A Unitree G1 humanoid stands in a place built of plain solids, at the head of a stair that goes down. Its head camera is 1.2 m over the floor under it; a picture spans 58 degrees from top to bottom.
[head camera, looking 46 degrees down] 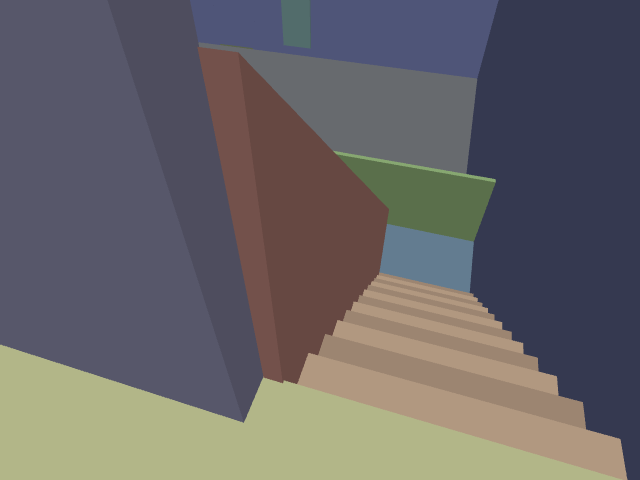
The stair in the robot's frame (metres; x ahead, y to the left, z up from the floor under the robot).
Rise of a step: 0.21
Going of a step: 0.22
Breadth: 1.03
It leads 17 degrees to the right of straight ahead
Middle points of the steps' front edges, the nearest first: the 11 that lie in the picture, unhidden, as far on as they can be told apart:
0.44 -0.39 0.00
0.65 -0.45 -0.21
0.86 -0.52 -0.43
1.07 -0.58 -0.64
1.28 -0.64 -0.85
1.49 -0.71 -1.06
1.70 -0.77 -1.28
1.92 -0.84 -1.49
2.13 -0.90 -1.70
2.34 -0.97 -1.92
2.55 -1.03 -2.13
